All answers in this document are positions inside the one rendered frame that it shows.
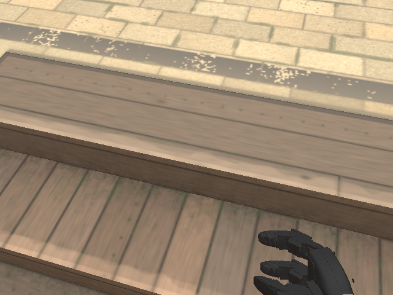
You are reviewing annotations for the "stairs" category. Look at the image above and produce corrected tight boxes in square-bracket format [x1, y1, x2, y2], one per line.
[0, 122, 393, 295]

